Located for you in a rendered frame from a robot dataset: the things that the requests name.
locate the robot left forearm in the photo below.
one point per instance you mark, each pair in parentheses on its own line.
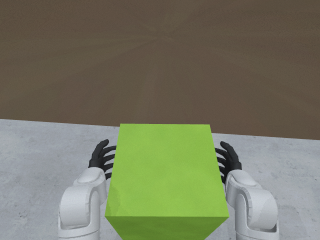
(79,211)

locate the robot right forearm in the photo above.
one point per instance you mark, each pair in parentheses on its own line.
(256,210)

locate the left robot hand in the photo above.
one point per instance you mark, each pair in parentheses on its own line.
(98,159)

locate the carton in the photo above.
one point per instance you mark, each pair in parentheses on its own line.
(165,183)

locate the right robot hand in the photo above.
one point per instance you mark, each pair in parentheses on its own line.
(231,161)

